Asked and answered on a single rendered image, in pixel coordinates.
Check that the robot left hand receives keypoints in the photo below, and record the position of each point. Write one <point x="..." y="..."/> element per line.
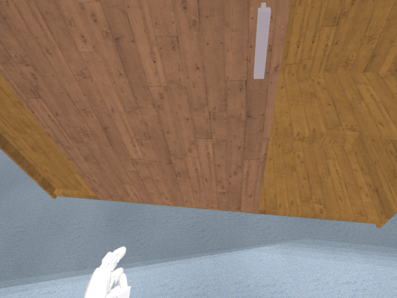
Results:
<point x="102" y="281"/>

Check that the wardrobe door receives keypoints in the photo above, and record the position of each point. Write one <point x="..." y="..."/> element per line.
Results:
<point x="151" y="101"/>
<point x="23" y="131"/>

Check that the handle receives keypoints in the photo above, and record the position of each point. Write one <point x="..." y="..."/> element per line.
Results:
<point x="262" y="35"/>

